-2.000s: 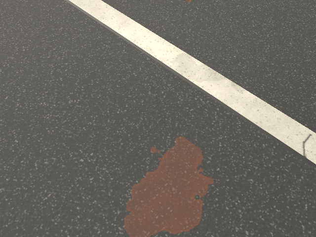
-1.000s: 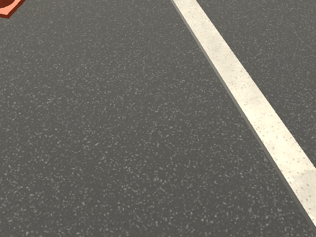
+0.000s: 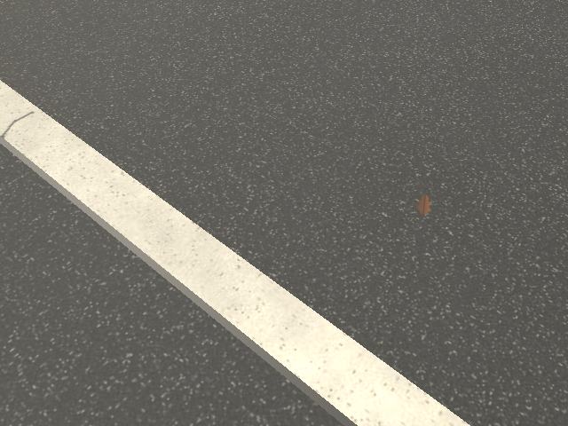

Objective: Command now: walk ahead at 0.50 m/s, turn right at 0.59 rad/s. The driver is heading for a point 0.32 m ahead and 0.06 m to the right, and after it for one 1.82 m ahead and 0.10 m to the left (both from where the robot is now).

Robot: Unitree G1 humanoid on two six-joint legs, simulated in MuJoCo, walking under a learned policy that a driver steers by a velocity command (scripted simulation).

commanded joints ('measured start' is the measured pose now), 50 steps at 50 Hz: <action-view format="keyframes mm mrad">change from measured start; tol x32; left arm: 1 -60 96 32 -113 0 -10 -9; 50 -88 138 23 -55 -2 -100 -19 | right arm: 1 69 -102 -29 -20 -6 0 -9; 43 -129 -88 -4 -57 26 20 47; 50 276 -194 -55 -23 45 25 36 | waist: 1 -48 163 1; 21 48 -214 -228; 50 -132 198 -251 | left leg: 1 266 277 -311 -290 -45 142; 14 361 290 83 -332 281 129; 19 388 272 191 86 870 67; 22 -401 -9 -84 911 -420 -35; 36 -272 139 -73 202 359 -28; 43 -332 84 -8 91 165 42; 46 -53 -29 88 76 13 116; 50 637 297 -687 -191 -57 362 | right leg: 1 -312 -128 24 29 97 11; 19 110 22 -223 -593 268 -122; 22 835 -384 759 -841 47 -427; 30 214 -245 117 -978 523 -262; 41 379 -247 -155 -1001 546 -173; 46 475 -248 -228 -590 1163 -102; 49 -331 50 -40 190 -154 3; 50 -394 -9 19 199 -91 -20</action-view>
